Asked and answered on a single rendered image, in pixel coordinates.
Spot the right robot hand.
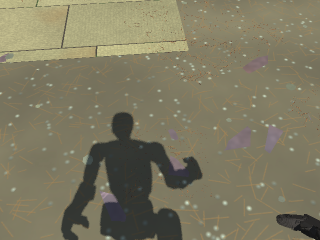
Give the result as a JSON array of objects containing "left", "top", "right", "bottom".
[{"left": 276, "top": 214, "right": 320, "bottom": 240}]

